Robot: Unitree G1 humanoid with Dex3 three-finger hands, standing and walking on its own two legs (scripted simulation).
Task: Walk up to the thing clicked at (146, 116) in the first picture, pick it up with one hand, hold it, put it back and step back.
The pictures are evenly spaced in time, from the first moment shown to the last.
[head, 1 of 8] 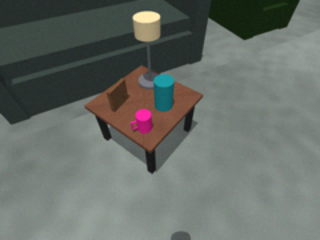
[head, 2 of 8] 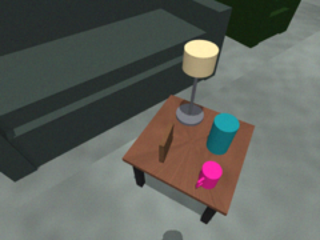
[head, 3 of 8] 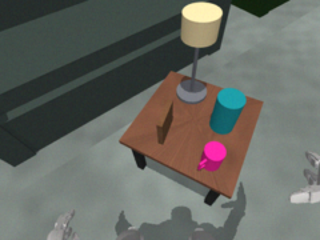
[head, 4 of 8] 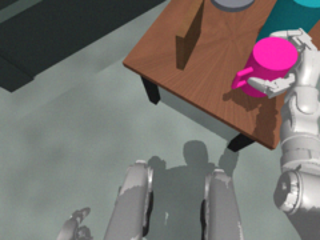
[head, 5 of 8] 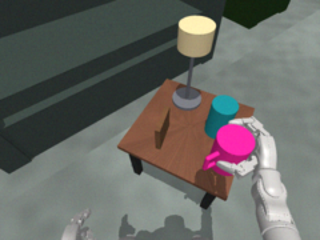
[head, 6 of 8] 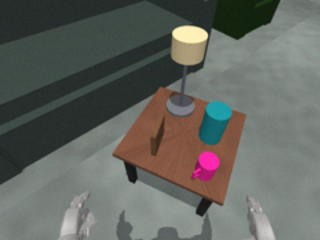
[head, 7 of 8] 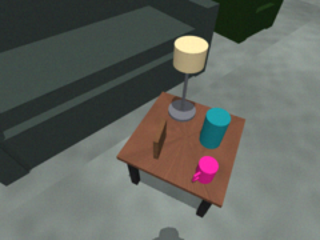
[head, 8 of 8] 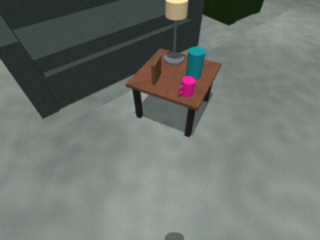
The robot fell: no
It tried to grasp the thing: yes
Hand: right
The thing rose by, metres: 0.34
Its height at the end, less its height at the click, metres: +0.00
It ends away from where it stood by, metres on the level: 0.01
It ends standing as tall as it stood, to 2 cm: yes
